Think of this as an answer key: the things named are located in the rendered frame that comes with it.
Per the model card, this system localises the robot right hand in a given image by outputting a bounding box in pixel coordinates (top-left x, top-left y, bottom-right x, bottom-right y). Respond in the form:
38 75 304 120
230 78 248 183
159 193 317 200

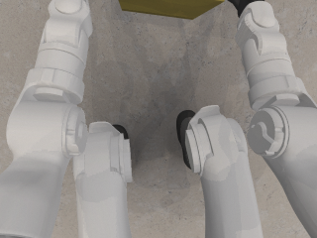
228 0 265 18

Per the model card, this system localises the carton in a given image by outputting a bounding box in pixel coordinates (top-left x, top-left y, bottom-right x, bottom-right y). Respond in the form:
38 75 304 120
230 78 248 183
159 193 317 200
118 0 225 20

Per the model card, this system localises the left robot forearm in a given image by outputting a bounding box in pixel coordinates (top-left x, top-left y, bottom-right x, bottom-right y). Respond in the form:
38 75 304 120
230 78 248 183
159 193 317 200
6 0 93 151

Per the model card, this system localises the right robot foot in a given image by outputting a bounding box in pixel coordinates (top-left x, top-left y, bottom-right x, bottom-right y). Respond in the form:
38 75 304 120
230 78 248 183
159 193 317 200
176 110 195 169

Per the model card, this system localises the right robot forearm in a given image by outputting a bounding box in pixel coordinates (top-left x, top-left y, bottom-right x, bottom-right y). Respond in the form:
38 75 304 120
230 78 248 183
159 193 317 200
235 1 317 111

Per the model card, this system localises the robot left upper arm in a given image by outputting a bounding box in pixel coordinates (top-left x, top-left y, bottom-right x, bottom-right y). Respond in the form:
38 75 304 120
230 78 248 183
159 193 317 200
0 100 88 238

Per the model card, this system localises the robot right upper arm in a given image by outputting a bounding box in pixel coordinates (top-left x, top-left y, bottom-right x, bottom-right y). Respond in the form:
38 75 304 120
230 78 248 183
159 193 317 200
247 105 317 238

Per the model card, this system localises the left robot shin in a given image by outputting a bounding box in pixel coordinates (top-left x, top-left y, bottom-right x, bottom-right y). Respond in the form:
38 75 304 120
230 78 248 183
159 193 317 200
72 121 120 182

